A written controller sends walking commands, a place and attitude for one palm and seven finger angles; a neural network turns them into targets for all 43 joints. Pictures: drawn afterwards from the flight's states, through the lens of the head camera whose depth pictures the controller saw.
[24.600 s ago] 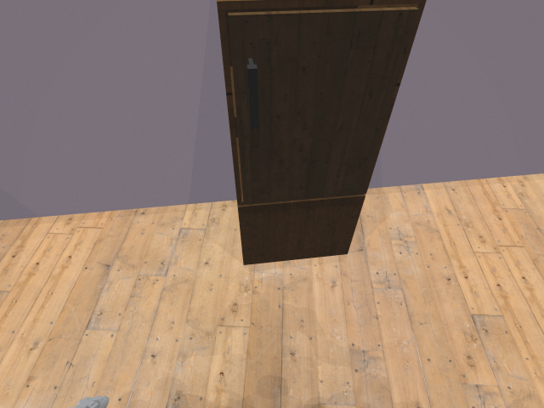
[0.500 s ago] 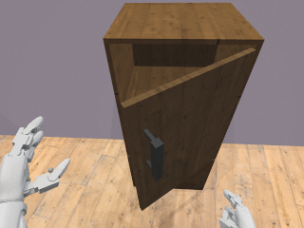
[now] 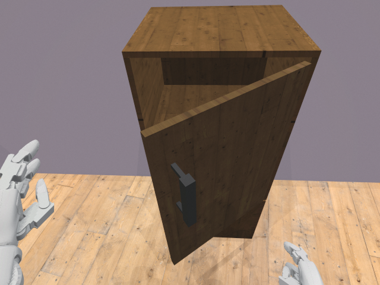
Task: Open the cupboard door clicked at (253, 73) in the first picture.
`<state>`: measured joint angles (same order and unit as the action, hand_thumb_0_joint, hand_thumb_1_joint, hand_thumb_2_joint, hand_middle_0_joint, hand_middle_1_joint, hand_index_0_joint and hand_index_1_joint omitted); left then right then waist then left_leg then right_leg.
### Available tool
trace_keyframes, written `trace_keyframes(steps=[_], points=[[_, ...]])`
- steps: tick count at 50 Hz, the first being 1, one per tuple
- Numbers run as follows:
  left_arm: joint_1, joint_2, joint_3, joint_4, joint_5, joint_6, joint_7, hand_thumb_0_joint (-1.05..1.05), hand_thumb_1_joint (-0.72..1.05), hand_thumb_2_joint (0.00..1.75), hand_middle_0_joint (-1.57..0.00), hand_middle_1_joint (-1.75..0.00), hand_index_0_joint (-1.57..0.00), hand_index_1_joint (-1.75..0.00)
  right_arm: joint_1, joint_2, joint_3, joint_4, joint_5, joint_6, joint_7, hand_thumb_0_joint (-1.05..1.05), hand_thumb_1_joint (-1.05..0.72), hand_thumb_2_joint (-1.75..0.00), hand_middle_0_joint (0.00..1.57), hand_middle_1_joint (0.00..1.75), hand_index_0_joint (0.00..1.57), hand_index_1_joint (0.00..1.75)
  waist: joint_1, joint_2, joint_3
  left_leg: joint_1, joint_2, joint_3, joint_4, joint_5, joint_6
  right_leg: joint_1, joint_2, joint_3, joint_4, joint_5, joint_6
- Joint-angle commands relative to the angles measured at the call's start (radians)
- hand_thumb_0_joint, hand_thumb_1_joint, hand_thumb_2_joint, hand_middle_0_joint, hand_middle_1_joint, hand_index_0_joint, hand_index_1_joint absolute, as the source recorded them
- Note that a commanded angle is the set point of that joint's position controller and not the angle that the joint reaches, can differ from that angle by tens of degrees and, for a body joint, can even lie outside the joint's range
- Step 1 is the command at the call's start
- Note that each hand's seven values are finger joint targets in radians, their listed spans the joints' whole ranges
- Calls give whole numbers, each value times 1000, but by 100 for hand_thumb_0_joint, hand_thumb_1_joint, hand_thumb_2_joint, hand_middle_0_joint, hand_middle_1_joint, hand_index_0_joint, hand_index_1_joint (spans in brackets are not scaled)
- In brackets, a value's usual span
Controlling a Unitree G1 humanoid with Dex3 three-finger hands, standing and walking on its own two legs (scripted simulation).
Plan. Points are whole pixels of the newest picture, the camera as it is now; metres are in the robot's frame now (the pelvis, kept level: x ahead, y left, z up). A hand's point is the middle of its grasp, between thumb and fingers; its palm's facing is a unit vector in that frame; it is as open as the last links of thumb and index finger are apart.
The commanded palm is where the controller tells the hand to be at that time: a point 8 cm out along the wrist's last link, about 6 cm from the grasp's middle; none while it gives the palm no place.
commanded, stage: draw the hand back to the body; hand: left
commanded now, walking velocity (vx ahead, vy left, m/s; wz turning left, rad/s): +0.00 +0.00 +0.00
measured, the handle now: (183, 195) +0.28 +0.06 +0.06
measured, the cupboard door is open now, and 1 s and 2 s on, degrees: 37 37 37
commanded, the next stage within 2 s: step back with the hand held close in 0.02 s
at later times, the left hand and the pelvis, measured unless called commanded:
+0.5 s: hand (47, 220) +0.17 +0.25 +0.14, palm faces +0.32 -0.81 -0.50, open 7.4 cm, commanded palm +0.11 +0.30 +0.17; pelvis -0.04 +0.00 +0.00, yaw -1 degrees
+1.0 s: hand out of the picture +0.09 +0.29 +0.15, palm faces +0.43 -0.77 -0.48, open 7.4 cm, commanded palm +0.03 +0.32 +0.17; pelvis -0.11 +0.02 -0.02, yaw +1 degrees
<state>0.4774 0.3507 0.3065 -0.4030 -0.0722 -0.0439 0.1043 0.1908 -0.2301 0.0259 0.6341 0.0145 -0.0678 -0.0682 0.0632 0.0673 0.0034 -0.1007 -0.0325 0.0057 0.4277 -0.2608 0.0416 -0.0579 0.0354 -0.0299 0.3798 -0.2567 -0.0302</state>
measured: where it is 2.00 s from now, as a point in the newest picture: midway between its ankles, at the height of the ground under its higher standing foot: outside the picture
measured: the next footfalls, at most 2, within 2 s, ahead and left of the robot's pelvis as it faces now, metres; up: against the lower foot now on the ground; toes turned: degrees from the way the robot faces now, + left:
right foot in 1.58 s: -0.37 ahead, -0.07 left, -0.01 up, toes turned -6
right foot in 1.86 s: -0.31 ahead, -0.01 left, +0.01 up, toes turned -9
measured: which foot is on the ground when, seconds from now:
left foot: down 0.00-1.00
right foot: down 0.00-1.00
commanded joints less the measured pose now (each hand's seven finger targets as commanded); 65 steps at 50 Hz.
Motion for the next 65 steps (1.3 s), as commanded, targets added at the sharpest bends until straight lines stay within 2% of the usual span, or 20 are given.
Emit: trace_keyframes(steps=[1, 7, 8, 9, 12, 23, 34, 40, 42, 46, 48, 52, 55, 58, 59, 60, 61, 62, 64, 65], points=[[-73, 178, 130, -183, -1, -67, 23, 0, 90, 90, -20, -30, -20, -30, -142, -101, -39, -165, -1, -60, -13, 0, -90, -90, 20, 30, 20, 30, 4, -29, -51, 18, 50, -36, -50, 293, -16, -29, -33, 30, -49, 247, 7], [-158, 201, 131, -227, -1, -82, 25, 0, 90, 90, -20, -30, -20, -30, -151, -103, -39, -164, 2, -67, -14, 0, -90, -90, 20, 30, 20, 30, -2, -7, -56, 27, 46, -34, -52, 230, -10, -42, -36, 43, -67, 195, 8], [-217, 336, 272, -257, -2, -124, 31, 0, 90, 90, -20, -30, -20, -30, -124, -121, -41, -195, 14, -53, -12, 0, -90, -90, 20, 30, 20, 30, -38, -41, 18, -38, 63, -71, -27, 165, 12, -132, -80, 138, -115, 223, 12], [-107, 243, 210, -150, -2, -125, 18, 0, 90, 90, -20, -30, -20, -30, -131, -110, -46, -172, 6, -39, -14, 0, -90, -90, 20, 30, 20, 30, -44, -93, 12, -31, 57, -77, 0, 156, 13, -142, -101, 150, -121, 230, 10], [-5, 183, 151, -138, 7, -133, 6, 0, 90, 90, -20, -30, -20, -30, -129, -119, -56, -184, 2, -12, -10, 0, -90, -90, 20, 30, 20, 30, -48, -61, -42, -23, 67, -65, 6, 215, 8, -137, -112, 130, -88, 284, 19], [70, 266, 225, -283, 14, -138, 49, 0, 90, 90, -20, -30, -20, -30, -120, -114, -80, -229, 13, 28, -27, 0, -90, -90, 20, 30, 20, 30, -51, -40, -171, -105, 112, -87, 26, 334, 2, -86, -114, 125, 59, 398, 19], [63, 246, 219, -291, 37, -166, 69, 0, 90, 90, -20, -30, -20, -30, -91, -130, -80, -236, 5, 4, -27, 0, -90, -90, 20, 30, 20, 30, -68, -34, -43, -368, 126, -159, -33, -192, 28, -173, -103, 169, 36, -66, 5], [21, 257, 256, -334, 65, -198, 75, 0, 90, 90, -20, -30, -20, -30, -86, -136, -78, -236, -7, -33, -37, 0, -90, -90, 20, 30, 20, 30, -55, 118, -60, -616, 235, -281, -228, -397, 82, 58, -7, 75, 313, 28, 42], [14, 251, 257, -346, 66, -204, 69, 0, 90, 90, -20, -30, -20, -30, -77, -124, -78, -234, -12, -49, -33, 0, -90, -90, 20, 30, 20, 30, -55, 89, -72, -613, 257, -302, -227, -376, 96, 65, 4, 82, 356, 23, 44], [32, 225, 233, -321, 48, -211, 61, 0, 90, 90, -20, -30, -20, -30, -68, -117, -77, -208, -16, -67, -22, 0, -90, -90, 20, 30, 20, 30, -70, 19, -60, -487, 202, -240, -129, -207, 65, -40, -23, 132, 226, 69, 22], [32, 221, 221, -319, 43, -204, 59, 0, 90, 90, -20, -30, -20, -30, -66, -118, -83, -197, -9, -67, -13, 0, -90, -90, 20, 30, 20, 30, -69, -38, -123, -370, 160, -177, -35, -106, 34, -103, -53, 178, 166, 118, 8], [33, 248, 230, -351, 38, -206, 64, 0, 90, 90, -20, -30, -20, -30, -74, -109, -89, -194, -9, -51, -3, 0, -90, -90, 20, 30, 20, 30, -77, -98, -86, -286, 74, -114, 167, -181, -11, -331, -173, 321, -23, -113, -63], [25, 286, 253, -360, 39, -220, 78, 0, 90, 90, -20, -30, -20, -30, -74, -95, -90, -165, -11, -38, -4, 0, -90, -90, 20, 30, 20, 30, -89, -123, -90, -188, 37, -78, 314, -41, -37, -438, -259, 328, -41, 47, -107], [59, 300, 283, -351, 33, -222, 77, 0, 90, 90, -20, -30, -20, -30, -83, -96, -90, -180, -3, -29, -10, 0, -90, -90, 20, 30, 20, 30, -82, -100, -91, -181, 75, -120, 168, -36, -17, -439, -174, 235, 32, 13, -49], [59, 299, 286, -366, 32, -230, 75, 0, 90, 90, -20, -30, -20, -30, -92, -109, -89, -188, -4, -32, -14, 0, -90, -90, 20, 30, 20, 30, -80, -16, -76, -227, 125, -177, 62, -76, 2, -418, -103, 183, 89, -69, -16], [76, 293, 291, -362, 45, -240, 73, 0, 90, 90, -20, -30, -20, -30, -134, -128, -91, -194, -9, -41, -24, 0, -90, -90, 20, 30, 20, 30, -74, 151, -48, -402, 235, -282, -115, -205, 46, -276, -7, 101, 260, -112, 18], [62, 289, 313, -389, 41, -247, 68, 0, 90, 90, -20, -30, -20, -30, -121, -136, -91, -207, -19, -62, -22, 0, -90, -90, 20, 30, 20, 30, -64, 257, -93, -593, 357, -452, -331, -438, 98, -65, 84, 54, 521, -172, 45], [23, 304, 326, -412, 44, -255, 66, 0, 90, 90, -20, -30, -20, -30, -104, -127, -97, -193, -29, -79, -20, 0, -90, -90, 20, 30, 20, 30, -70, 234, -120, -635, 403, -474, -403, -498, 110, -28, 102, 77, 748, -226, 43], [-2, 287, 301, -415, 30, -247, 71, 0, 90, 90, -20, -30, -20, -30, -95, -108, -101, -163, -36, -98, -7, 0, -90, -90, 20, 30, 20, 30, -59, 89, -132, -456, 345, -362, -308, -306, 76, -181, 73, 92, 786, -258, 30], [19, 272, 280, -398, 26, -244, 74, 0, 90, 90, -20, -30, -20, -30, -103, -108, -102, -157, -31, -106, -7, 0, -90, -90, 20, 30, 20, 30, -52, 77, -155, -364, 324, -303, -271, -236, 64, -219, 57, 81, 751, -257, 31]])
